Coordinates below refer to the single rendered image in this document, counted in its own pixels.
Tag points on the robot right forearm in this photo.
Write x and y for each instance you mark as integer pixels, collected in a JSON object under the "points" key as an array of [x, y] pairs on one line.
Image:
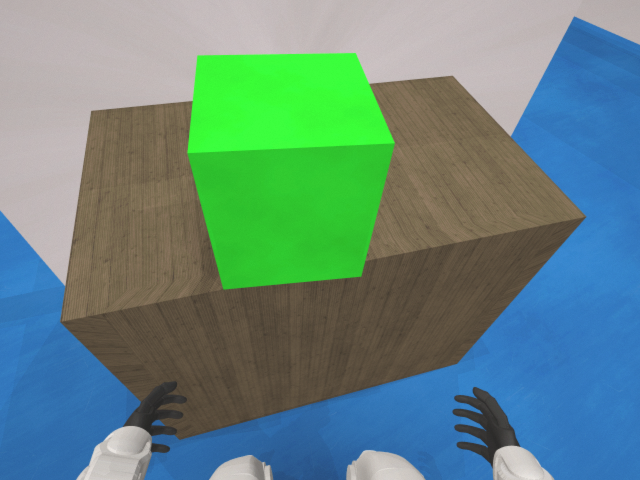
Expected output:
{"points": [[517, 463]]}

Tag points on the robot right hand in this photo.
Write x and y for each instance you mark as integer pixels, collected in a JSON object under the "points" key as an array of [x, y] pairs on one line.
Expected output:
{"points": [[499, 433]]}

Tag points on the robot thigh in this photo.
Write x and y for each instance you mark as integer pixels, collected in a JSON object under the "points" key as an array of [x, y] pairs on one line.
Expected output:
{"points": [[243, 468], [378, 465]]}

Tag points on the robot left forearm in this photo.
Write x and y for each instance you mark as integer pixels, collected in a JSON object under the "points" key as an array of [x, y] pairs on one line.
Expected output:
{"points": [[124, 455]]}

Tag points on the robot left thigh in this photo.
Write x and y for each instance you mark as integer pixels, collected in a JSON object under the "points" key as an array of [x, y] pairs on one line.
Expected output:
{"points": [[243, 468]]}

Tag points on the pedestal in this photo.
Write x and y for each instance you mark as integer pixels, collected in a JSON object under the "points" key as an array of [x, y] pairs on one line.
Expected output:
{"points": [[466, 219]]}

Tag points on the carton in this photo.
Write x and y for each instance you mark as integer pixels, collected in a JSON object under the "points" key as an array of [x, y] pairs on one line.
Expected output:
{"points": [[290, 154]]}

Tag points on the robot right thigh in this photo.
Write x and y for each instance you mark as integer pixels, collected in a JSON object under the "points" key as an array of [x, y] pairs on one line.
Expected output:
{"points": [[378, 465]]}

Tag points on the robot left hand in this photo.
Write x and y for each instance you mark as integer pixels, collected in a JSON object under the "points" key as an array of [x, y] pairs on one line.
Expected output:
{"points": [[147, 413]]}

